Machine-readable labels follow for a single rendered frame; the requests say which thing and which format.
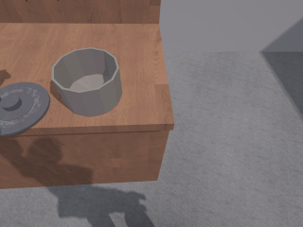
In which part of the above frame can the lid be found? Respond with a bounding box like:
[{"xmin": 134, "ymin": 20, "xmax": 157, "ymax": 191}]
[{"xmin": 0, "ymin": 82, "xmax": 50, "ymax": 136}]

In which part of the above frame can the pot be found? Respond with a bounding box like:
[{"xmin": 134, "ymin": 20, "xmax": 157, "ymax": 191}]
[{"xmin": 51, "ymin": 47, "xmax": 123, "ymax": 117}]

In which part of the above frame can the table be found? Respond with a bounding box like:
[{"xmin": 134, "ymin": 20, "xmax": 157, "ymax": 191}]
[{"xmin": 0, "ymin": 0, "xmax": 175, "ymax": 189}]

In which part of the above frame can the knob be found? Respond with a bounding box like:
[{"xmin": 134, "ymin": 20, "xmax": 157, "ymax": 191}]
[{"xmin": 0, "ymin": 95, "xmax": 22, "ymax": 111}]

